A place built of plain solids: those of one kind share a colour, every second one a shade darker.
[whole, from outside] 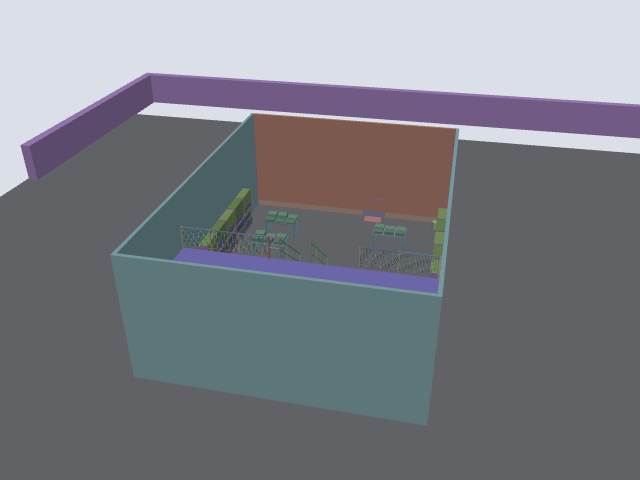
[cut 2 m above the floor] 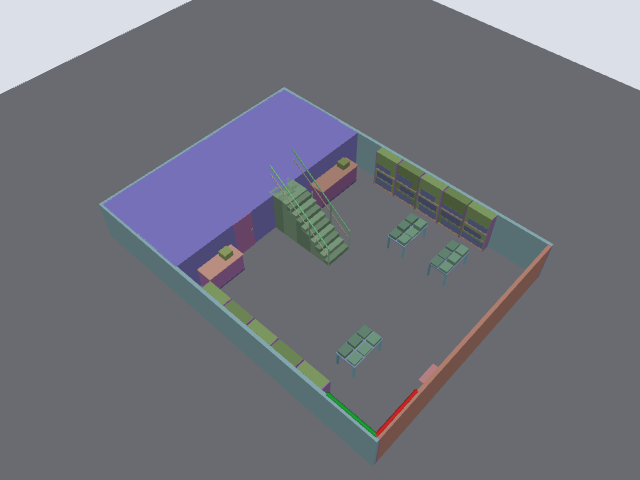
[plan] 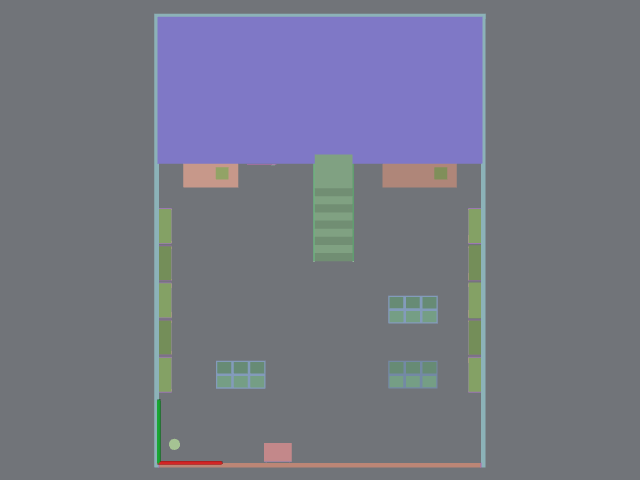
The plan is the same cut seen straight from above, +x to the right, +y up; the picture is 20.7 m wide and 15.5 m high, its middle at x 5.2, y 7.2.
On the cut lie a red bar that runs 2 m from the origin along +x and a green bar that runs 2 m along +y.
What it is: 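A book shop at street level behind a glazed front, one room two levels high, with a raised rear level reached by one straight flight, fitted out in the 1990s to 2020s; 10.4 x 14.4 m, 5.26 m high throughout; its front glazed onto the street; the raised level 2.76 m over the floor, over the rear 4.7 m, open to the hall behind a guard 1.0 m high along its edge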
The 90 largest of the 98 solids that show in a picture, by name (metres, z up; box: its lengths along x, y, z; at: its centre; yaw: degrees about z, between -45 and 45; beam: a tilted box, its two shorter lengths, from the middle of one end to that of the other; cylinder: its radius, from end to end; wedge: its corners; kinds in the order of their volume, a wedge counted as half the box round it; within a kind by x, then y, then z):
{
 "upper_1": {"box": [10.5, 4.75, 2.81], "at": [5.2, 12.04, 1.35]},
 "street_hedge_1": {"box": [39.8, 0.6, 2.25], "at": [5.2, -16.3, 1.07]},
 "street_hedge_2": {"box": [0.6, 15.85, 2.25], "at": [24.8, -8.07, 1.07]},
 "wall_1": {"box": [0.15, 14.66, 5.31], "at": [-0.07, 7.18, 2.6]},
 "wall_2": {"box": [10.7, 0.15, 5.31], "at": [5.2, 14.44, 2.6]},
 "wall_3": {"box": [0.15, 14.66, 5.31], "at": [10.47, 7.18, 2.6]},
 "stair_step_1": {"box": [1.22, 0.52, 0.26], "at": [5.64, 6.78, 0.08]},
 "stair_step_2": {"box": [1.22, 0.52, 0.47], "at": [5.64, 7.04, 0.19]},
 "stair_step_3": {"box": [1.22, 0.52, 0.69], "at": [5.64, 7.3, 0.29]},
 "stair_step_4": {"box": [1.22, 0.52, 0.9], "at": [5.64, 7.56, 0.4]},
 "stair_step_5": {"box": [1.22, 0.52, 1.11], "at": [5.64, 7.83, 0.51]},
 "stair_step_6": {"box": [1.22, 0.52, 1.32], "at": [5.64, 8.09, 0.61]},
 "stair_step_7": {"box": [1.22, 0.52, 1.53], "at": [5.64, 8.35, 0.72]},
 "stair_step_8": {"box": [1.22, 0.52, 1.75], "at": [5.64, 8.61, 0.82]},
 "stair_step_9": {"box": [1.22, 0.52, 1.96], "at": [5.64, 8.87, 0.93]},
 "stair_step_10": {"box": [1.22, 0.52, 2.17], "at": [5.64, 9.14, 1.03]},
 "stair_step_11": {"box": [1.22, 0.52, 2.38], "at": [5.64, 9.4, 1.14]},
 "stair_step_12": {"box": [1.22, 0.56, 2.59], "at": [5.64, 9.68, 1.25]},
 "shelves_body_1": {"box": [0.4, 1.16, 2.1], "at": [0.2, 2.85, 1.0]},
 "shelves_body_2": {"box": [0.4, 1.16, 2.1], "at": [0.2, 4.05, 1.0]},
 "shelves_body_3": {"box": [0.4, 1.16, 2.1], "at": [0.2, 5.25, 1.0]},
 "shelves_body_4": {"box": [0.4, 1.16, 2.1], "at": [0.2, 6.45, 1.0]},
 "shelves_body_5": {"box": [0.4, 1.16, 2.1], "at": [0.2, 7.65, 1.0]},
 "shelves_body_6": {"box": [0.4, 1.16, 2.1], "at": [10.2, 2.85, 1.0]},
 "shelves_body_7": {"box": [0.4, 1.16, 2.1], "at": [10.2, 4.05, 1.0]},
 "shelves_body_8": {"box": [0.4, 1.16, 2.1], "at": [10.2, 5.25, 1.0]},
 "shelves_body_9": {"box": [0.4, 1.16, 2.1], "at": [10.2, 6.45, 1.0]},
 "shelves_body_10": {"box": [0.4, 1.16, 2.1], "at": [10.2, 7.65, 1.0]},
 "window_wall_1": {"box": [3.24, 0.15, 5.31], "at": [1.62, -0.07, 2.6]},
 "window_wall_2": {"box": [1.2, 0.15, 5.31], "at": [3.84, -0.07, 2.6]},
 "window_wall_3": {"box": [5.96, 0.15, 5.31], "at": [7.42, -0.07, 2.6]},
 "counter_1": {"box": [1.74, 0.7, 1.05], "at": [1.67, 9.3, 0.47]},
 "counter_2": {"box": [2.36, 0.7, 1.05], "at": [8.42, 9.3, 0.47]},
 "shelves_goods_1": {"box": [0.41, 0.93, 0.31], "at": [10.2, 2.79, 1.25]},
 "shelves_goods_2": {"box": [0.41, 1.04, 0.36], "at": [10.2, 2.85, 0.31]},
 "shelves_goods_3": {"box": [0.41, 0.85, 0.26], "at": [10.2, 2.93, 0.74]},
 "shelves_goods_4": {"box": [0.41, 0.93, 0.36], "at": [10.2, 3.99, 0.31]},
 "shelves_goods_5": {"box": [0.41, 0.99, 0.35], "at": [10.2, 4.04, 0.79]},
 "shelves_goods_6": {"box": [0.41, 1.05, 0.25], "at": [10.2, 4.05, 1.22]},
 "shelves_goods_7": {"box": [0.41, 0.91, 0.39], "at": [10.2, 5.21, 0.32]},
 "shelves_goods_8": {"box": [0.41, 0.97, 0.34], "at": [10.2, 5.28, 0.78]},
 "shelves_goods_9": {"box": [0.41, 0.76, 0.35], "at": [10.2, 5.33, 1.27]},
 "shelves_goods_10": {"box": [0.41, 0.77, 0.3], "at": [10.2, 6.38, 0.76]},
 "shelves_goods_11": {"box": [0.41, 0.94, 0.35], "at": [10.2, 6.5, 0.3]},
 "shelves_goods_12": {"box": [0.41, 0.81, 0.4], "at": [10.2, 6.56, 1.29]},
 "shelves_goods_13": {"box": [0.41, 0.89, 0.33], "at": [10.2, 7.65, 0.77]},
 "shelves_goods_14": {"box": [0.41, 0.91, 0.39], "at": [10.2, 7.68, 0.33]},
 "shelves_goods_15": {"box": [0.41, 0.81, 0.29], "at": [10.2, 7.77, 1.23]},
 "books_1": {"box": [0.45, 0.37, 0.11], "at": [2.11, 2.62, 0.84]},
 "books_2": {"box": [0.45, 0.37, 0.16], "at": [2.11, 3.08, 0.86]},
 "books_3": {"box": [0.45, 0.37, 0.09], "at": [2.64, 2.62, 0.82]},
 "books_4": {"box": [0.45, 0.37, 0.16], "at": [2.64, 3.08, 0.86]},
 "books_5": {"box": [0.45, 0.37, 0.14], "at": [3.17, 2.62, 0.85]},
 "books_6": {"box": [0.45, 0.37, 0.12], "at": [3.17, 3.08, 0.84]},
 "books_7": {"box": [0.45, 0.37, 0.12], "at": [7.67, 2.62, 0.84]},
 "books_8": {"box": [0.45, 0.37, 0.16], "at": [7.67, 4.72, 0.86]},
 "books_9": {"box": [0.45, 0.37, 0.14], "at": [7.67, 5.17, 0.85]},
 "books_10": {"box": [0.45, 0.37, 0.21], "at": [8.2, 2.62, 0.89]},
 "books_11": {"box": [0.45, 0.37, 0.1], "at": [8.2, 4.72, 0.83]},
 "books_12": {"box": [0.45, 0.37, 0.21], "at": [8.2, 5.17, 0.89]},
 "books_13": {"box": [0.45, 0.37, 0.22], "at": [8.73, 2.62, 0.89]},
 "books_14": {"box": [0.45, 0.37, 0.12], "at": [8.73, 3.08, 0.84]},
 "books_15": {"box": [0.45, 0.37, 0.22], "at": [8.73, 4.72, 0.89]},
 "books_16": {"box": [0.45, 0.37, 0.2], "at": [8.73, 5.17, 0.88]},
 "shelves_shelf_1": {"box": [0.41, 1.1, 0.18], "at": [10.19, 2.85, 0.04]},
 "shelves_shelf_2": {"box": [0.41, 1.1, 0.18], "at": [10.19, 4.05, 0.04]},
 "shelves_shelf_3": {"box": [0.41, 1.1, 0.18], "at": [10.19, 5.25, 0.04]},
 "shelves_shelf_4": {"box": [0.41, 1.1, 0.18], "at": [10.19, 6.45, 0.04]},
 "shelves_shelf_5": {"box": [0.41, 1.1, 0.18], "at": [10.19, 7.65, 0.04]},
 "stair_guard_rail_1": {"wedge": [[4.98, 6.52, 1.11], [4.98, 6.52, 1.17], [4.98, 9.66, 3.66], [4.98, 9.66, 3.71], [5.03, 6.52, 1.11], [5.03, 6.52, 1.17], [5.03, 9.66, 3.66], [5.03, 9.66, 3.71]]},
 "stair_guard_rail_2": {"wedge": [[6.25, 6.52, 1.11], [6.25, 6.52, 1.17], [6.25, 9.66, 3.66], [6.25, 9.66, 3.71], [6.3, 6.52, 1.11], [6.3, 6.52, 1.17], [6.3, 9.66, 3.66], [6.3, 9.66, 3.71]]},
 "stair_guard_low_1": {"wedge": [[4.99, 6.52, 0.65], [4.99, 6.52, 0.69], [4.99, 9.66, 3.19], [4.99, 9.66, 3.23], [5.02, 6.52, 0.65], [5.02, 6.52, 0.69], [5.02, 9.66, 3.19], [5.02, 9.66, 3.23]]},
 "stair_guard_low_2": {"wedge": [[6.26, 6.52, 0.65], [6.26, 6.52, 0.69], [6.26, 9.66, 3.19], [6.26, 9.66, 3.23], [6.29, 6.52, 0.65], [6.29, 6.52, 0.69], [6.29, 9.66, 3.19], [6.29, 9.66, 3.23]]},
 "top_1": {"box": [1.6, 0.9, 0.05], "at": [2.64, 2.85, 0.76]},
 "top_2": {"box": [1.6, 0.9, 0.05], "at": [8.2, 2.85, 0.76]},
 "top_3": {"box": [1.6, 0.9, 0.05], "at": [8.2, 4.95, 0.76]},
 "stallriser_1": {"box": [3.24, 0.05, 0.35], "at": [1.62, -0.02, 0.12]},
 "stallriser_2": {"box": [5.96, 0.05, 0.35], "at": [7.42, -0.02, 0.12]},
 "counter_top_1": {"box": [1.78, 0.78, 0.04], "at": [1.67, 9.28, 1.02]},
 "counter_top_2": {"box": [2.4, 0.78, 0.04], "at": [8.42, 9.28, 1.02]},
 "shelves_cheek_1": {"box": [0.41, 0.032, 2.1], "at": [0.21, 2.29, 1.0]},
 "shelves_cheek_2": {"box": [0.41, 0.032, 2.1], "at": [10.19, 2.29, 1.0]},
 "shelves_cheek_3": {"box": [0.41, 0.032, 2.1], "at": [10.19, 4.68, 1.0]},
 "shelves_cheek_4": {"box": [0.41, 0.032, 2.1], "at": [10.19, 7.08, 1.0]},
 "till_1": {"box": [0.42, 0.4, 0.28], "at": [2.04, 9.35, 1.18]},
 "till_2": {"box": [0.42, 0.4, 0.28], "at": [9.1, 9.35, 1.18]},
 "service_door_1": {"box": [0.95, 0.03, 2.1], "at": [3.31, 9.64, 1.0]},
 "plant_pot_1": {"cylinder": 0.18, "from": [0.5, 0.6, 0.0], "to": [0.5, 0.6, 0.38]},
 "door_mat_1": {"box": [0.9, 0.6, 0.07], "at": [3.84, 0.35, -0.02]},
 "street_door_kick_1": {"box": [1.2, 0.05, 0.35], "at": [3.84, -0.02, 0.12]}
}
